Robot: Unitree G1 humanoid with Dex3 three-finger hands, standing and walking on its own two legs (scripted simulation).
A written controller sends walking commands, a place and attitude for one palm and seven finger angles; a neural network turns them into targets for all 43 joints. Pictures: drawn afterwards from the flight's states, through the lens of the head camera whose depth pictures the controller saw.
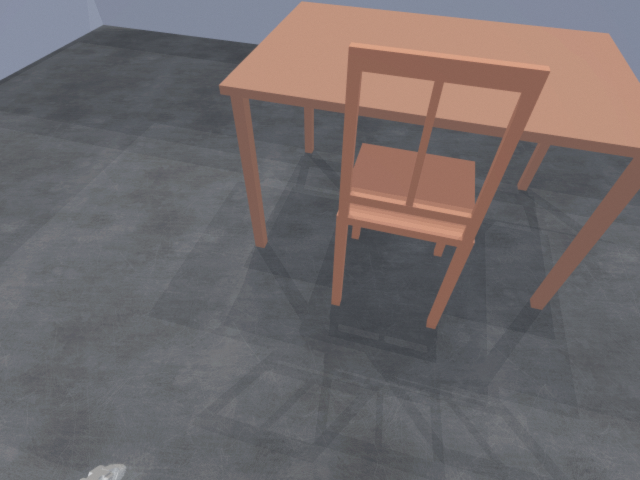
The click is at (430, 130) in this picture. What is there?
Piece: chair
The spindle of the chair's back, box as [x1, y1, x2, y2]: [406, 81, 443, 205]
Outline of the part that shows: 443,82 434,82 407,196 406,205 412,205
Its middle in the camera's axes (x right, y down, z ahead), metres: +0.24 -0.21 +0.90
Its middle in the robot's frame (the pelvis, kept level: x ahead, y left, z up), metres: +0.82 -0.19 -0.05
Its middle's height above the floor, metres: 0.72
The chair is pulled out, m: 0.00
